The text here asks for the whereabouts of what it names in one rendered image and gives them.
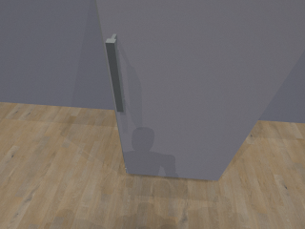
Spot fridge door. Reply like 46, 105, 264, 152
96, 0, 305, 181

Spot handle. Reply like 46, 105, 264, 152
105, 33, 125, 113

